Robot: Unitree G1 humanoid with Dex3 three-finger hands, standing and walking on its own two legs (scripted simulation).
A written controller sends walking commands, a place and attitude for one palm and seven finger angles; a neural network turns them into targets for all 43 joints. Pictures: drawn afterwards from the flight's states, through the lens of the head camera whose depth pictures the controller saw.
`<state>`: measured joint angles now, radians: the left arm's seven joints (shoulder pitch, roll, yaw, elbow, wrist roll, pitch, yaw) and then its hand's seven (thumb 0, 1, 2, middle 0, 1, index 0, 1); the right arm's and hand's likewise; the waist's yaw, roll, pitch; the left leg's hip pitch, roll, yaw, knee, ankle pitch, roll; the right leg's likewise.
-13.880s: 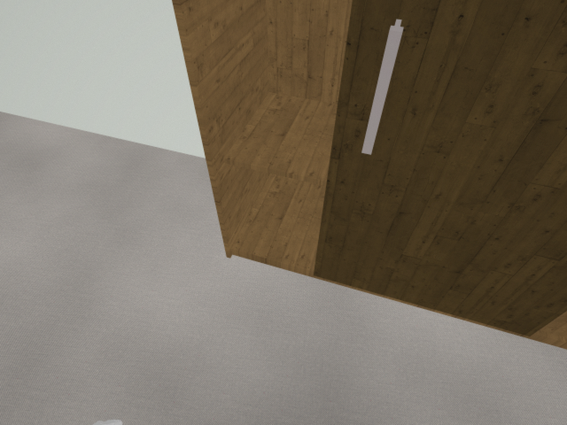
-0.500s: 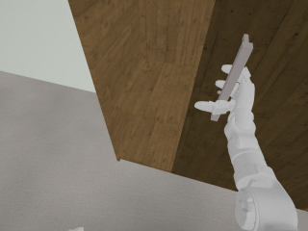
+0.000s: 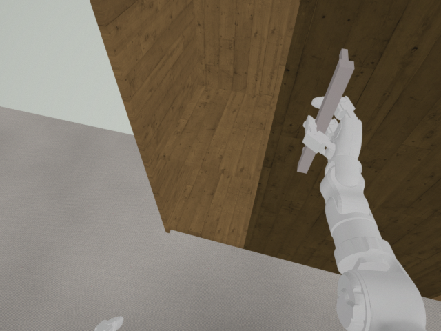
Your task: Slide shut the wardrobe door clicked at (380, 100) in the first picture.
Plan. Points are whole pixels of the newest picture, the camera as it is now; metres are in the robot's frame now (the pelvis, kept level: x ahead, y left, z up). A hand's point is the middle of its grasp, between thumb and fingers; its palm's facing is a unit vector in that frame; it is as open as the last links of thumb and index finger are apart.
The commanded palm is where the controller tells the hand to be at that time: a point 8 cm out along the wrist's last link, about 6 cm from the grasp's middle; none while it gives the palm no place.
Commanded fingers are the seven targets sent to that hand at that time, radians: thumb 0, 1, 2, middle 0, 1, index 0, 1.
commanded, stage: grip the handle and tug to test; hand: right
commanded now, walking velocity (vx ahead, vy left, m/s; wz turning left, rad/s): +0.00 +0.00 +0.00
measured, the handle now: (320, 119) +0.51 -0.12 +0.12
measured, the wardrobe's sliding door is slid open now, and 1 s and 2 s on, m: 0.36 0.36 0.36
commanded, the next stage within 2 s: tug the door sideways, standing still in 0.76 s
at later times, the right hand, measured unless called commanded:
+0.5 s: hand (308, 133) +0.45 -0.10 +0.13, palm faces +0.13 +0.99 +0.02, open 5.7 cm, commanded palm +0.41 -0.14 +0.12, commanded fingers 0.00 -0.90 -0.90 0.45 1.40 0.45 1.40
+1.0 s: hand (308, 133) +0.45 -0.09 +0.13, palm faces +0.14 +0.99 +0.00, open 5.8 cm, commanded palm +0.42 -0.13 +0.12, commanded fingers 0.00 -0.90 -0.90 0.45 1.40 0.45 1.40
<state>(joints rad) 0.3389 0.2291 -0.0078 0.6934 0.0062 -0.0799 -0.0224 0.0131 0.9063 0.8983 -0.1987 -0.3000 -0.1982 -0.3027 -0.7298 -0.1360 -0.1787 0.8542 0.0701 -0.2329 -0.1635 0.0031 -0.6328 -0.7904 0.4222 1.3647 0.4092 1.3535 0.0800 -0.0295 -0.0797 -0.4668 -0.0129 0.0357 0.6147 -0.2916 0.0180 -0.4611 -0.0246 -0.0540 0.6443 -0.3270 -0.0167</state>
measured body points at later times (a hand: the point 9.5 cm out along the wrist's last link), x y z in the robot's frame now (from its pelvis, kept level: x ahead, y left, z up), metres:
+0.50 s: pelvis +0.00 +0.00 +0.00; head +0.04 +0.01 +0.45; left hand +0.07 +0.25 -0.12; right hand +0.44 -0.15 +0.13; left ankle +0.01 +0.11 -0.72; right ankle -0.01 -0.11 -0.72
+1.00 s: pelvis +0.04 +0.01 +0.01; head +0.07 +0.02 +0.45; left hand +0.15 +0.25 -0.11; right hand +0.44 -0.15 +0.13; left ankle +0.01 +0.11 -0.72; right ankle -0.01 -0.11 -0.72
